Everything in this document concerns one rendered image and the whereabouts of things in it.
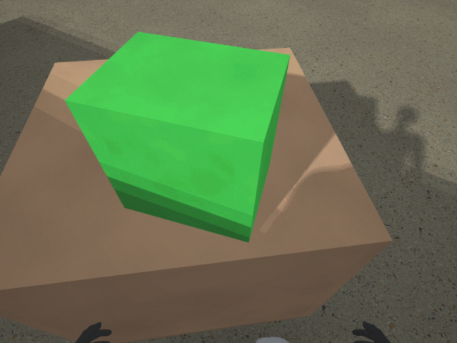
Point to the carton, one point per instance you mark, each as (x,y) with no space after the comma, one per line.
(184,129)

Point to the left robot hand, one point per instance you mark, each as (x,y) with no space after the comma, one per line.
(92,333)

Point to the pedestal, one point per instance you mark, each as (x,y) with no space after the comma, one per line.
(72,256)

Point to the right robot hand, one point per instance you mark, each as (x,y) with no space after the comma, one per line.
(372,332)

